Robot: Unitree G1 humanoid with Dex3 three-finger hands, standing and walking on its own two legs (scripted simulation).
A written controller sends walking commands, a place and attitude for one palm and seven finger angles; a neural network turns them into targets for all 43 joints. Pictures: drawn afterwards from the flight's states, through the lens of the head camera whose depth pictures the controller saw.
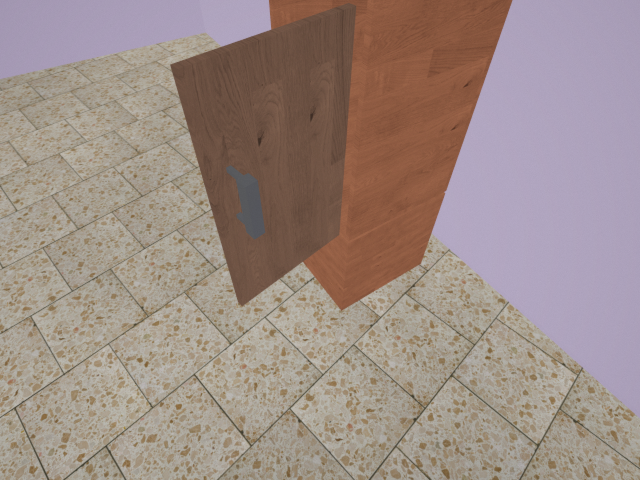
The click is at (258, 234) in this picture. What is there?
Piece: cupboard door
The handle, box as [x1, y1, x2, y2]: [226, 165, 264, 239]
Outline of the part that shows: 230,165 226,167 227,172 236,179 242,208 242,212 239,212 236,215 245,225 246,231 254,239 264,232 257,180 248,173 242,175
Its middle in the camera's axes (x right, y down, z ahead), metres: -0.14 -0.06 +0.69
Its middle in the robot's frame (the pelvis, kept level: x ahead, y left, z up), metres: +0.56 +0.17 -0.01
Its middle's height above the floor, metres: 0.77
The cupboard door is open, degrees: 100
